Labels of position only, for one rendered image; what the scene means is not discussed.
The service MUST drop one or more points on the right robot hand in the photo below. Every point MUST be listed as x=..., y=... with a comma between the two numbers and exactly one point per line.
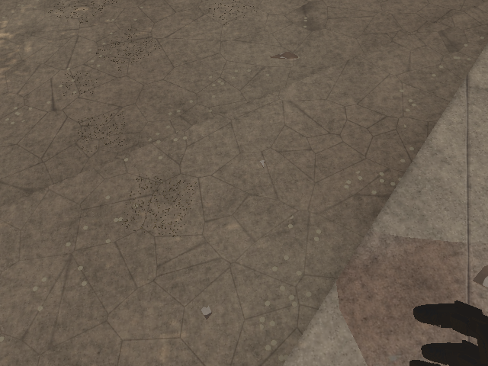
x=463, y=318

